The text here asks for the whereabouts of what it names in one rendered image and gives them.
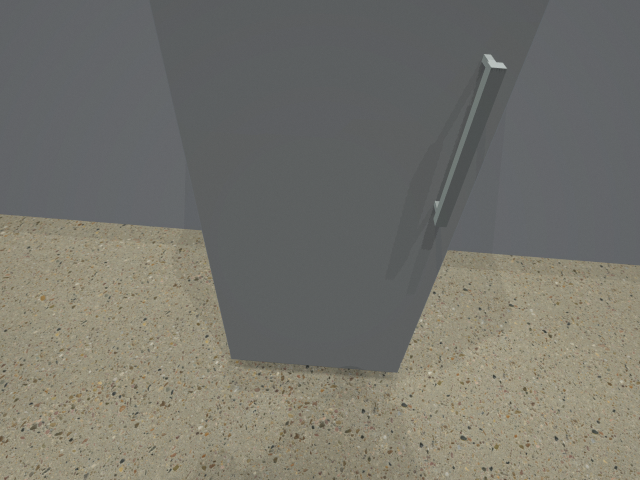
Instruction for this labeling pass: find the fridge door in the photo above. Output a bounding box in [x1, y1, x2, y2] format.
[150, 0, 549, 372]

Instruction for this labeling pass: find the handle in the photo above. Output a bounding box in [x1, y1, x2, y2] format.
[433, 54, 507, 227]

